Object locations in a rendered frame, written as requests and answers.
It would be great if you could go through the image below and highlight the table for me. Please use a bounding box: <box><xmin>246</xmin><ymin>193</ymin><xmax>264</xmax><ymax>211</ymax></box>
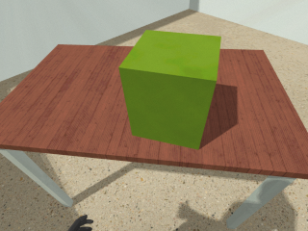
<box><xmin>0</xmin><ymin>44</ymin><xmax>308</xmax><ymax>229</ymax></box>

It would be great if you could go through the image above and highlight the carton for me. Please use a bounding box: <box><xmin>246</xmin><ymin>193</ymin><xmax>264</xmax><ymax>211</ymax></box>
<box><xmin>118</xmin><ymin>30</ymin><xmax>221</xmax><ymax>150</ymax></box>

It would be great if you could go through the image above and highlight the robot left hand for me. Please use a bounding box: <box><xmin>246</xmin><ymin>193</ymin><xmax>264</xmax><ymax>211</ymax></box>
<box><xmin>67</xmin><ymin>215</ymin><xmax>93</xmax><ymax>231</ymax></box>

